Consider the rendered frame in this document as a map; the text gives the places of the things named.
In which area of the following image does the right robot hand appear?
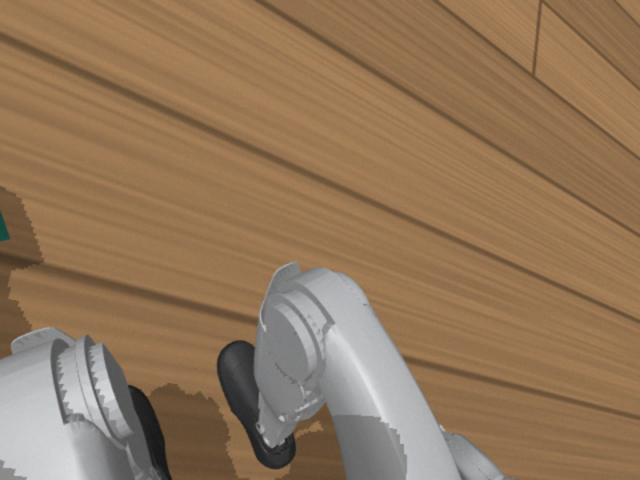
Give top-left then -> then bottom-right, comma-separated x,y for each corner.
438,423 -> 507,480

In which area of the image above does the right robot foot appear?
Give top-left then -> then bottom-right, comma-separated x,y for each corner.
217,340 -> 296,469

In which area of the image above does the left robot foot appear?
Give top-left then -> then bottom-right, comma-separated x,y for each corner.
128,385 -> 172,480

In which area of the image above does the carton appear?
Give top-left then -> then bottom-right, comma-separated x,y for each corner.
0,211 -> 10,241

